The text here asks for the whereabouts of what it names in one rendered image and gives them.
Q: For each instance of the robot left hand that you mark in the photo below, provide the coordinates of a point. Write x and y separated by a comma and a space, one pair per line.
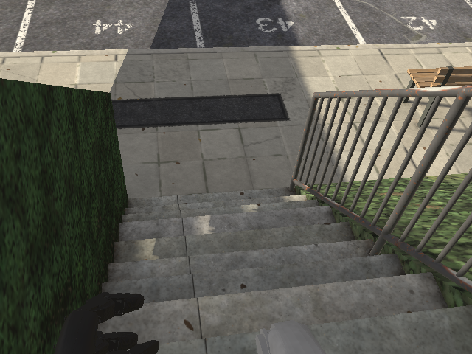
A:
79, 333

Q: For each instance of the right robot thigh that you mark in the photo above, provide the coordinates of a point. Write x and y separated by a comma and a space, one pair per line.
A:
287, 337

